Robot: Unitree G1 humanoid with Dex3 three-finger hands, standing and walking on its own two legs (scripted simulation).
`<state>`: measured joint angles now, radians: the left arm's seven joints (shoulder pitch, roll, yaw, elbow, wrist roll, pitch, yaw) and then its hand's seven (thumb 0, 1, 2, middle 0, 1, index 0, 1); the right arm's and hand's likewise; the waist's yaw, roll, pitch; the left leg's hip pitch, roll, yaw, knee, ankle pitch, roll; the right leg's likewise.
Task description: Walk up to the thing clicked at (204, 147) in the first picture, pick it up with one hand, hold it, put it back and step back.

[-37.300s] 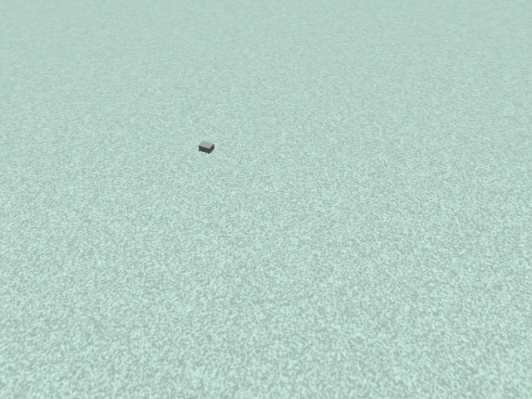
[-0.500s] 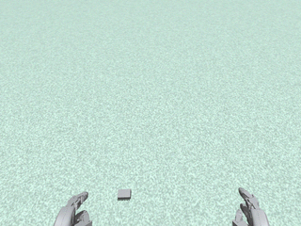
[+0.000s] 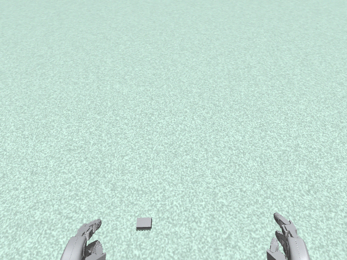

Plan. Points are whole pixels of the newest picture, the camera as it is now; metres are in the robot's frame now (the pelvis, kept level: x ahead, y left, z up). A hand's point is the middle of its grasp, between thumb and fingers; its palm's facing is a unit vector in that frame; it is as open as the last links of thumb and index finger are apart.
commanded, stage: home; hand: left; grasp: from above
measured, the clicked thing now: (144, 223) +0.44 +0.20 -0.70
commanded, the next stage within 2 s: stand in 0.82 s
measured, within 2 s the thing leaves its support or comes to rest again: neither
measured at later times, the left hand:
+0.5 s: hand out of the picture +0.16 +0.18 -0.05, palm faces +0.05 -0.98 -0.20, open 7.4 cm
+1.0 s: hand out of the picture +0.16 +0.19 -0.07, palm faces +0.01 -0.96 -0.28, open 7.4 cm
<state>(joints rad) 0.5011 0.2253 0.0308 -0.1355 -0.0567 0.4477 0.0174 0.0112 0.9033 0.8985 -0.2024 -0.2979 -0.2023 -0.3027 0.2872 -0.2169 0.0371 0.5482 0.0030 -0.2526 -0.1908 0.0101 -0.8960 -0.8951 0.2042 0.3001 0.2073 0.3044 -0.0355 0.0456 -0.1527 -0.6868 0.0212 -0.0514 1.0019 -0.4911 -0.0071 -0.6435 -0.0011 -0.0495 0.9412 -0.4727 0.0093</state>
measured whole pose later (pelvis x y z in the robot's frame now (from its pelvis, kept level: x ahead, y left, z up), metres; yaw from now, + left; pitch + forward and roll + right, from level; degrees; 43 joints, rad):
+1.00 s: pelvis -0.01 +0.00 +0.01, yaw +0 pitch +5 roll -1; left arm 0.33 0.25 0.00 0.20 0.02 0.22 0.03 0.01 0.90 0.90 -0.21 -0.30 -0.20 -0.30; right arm 0.21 -0.24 0.02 0.68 -0.08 -0.14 -0.11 0.01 -0.90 -0.90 0.20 0.30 0.21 0.30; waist 0.00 0.00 -0.04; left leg -0.58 0.00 -0.03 0.94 -0.45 0.00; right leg -0.56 -0.02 -0.03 0.92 -0.45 0.01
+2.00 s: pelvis -0.01 +0.00 +0.07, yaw +1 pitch -4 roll +0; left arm 0.15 0.30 0.04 1.15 0.03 0.00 0.02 0.00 0.90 0.90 -0.20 -0.30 -0.20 -0.30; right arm 0.14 -0.31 -0.02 1.13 -0.03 0.00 -0.02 0.00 -0.90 -0.90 0.20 0.30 0.21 0.30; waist 0.01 0.02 0.07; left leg -0.12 -0.01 -0.04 0.36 -0.17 0.00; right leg -0.10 -0.03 -0.04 0.35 -0.18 0.02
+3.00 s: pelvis +0.00 -0.01 +0.07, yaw +1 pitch -3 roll +0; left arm 0.11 0.32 0.03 1.15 0.01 0.00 0.00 0.01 0.90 0.90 -0.21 -0.30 -0.20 -0.30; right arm 0.11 -0.33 0.00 1.14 -0.02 -0.01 -0.01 0.00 -0.90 -0.90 0.20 0.30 0.21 0.30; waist 0.00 0.01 0.06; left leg -0.10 0.00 -0.03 0.32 -0.17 -0.01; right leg -0.09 -0.02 -0.04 0.32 -0.18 0.01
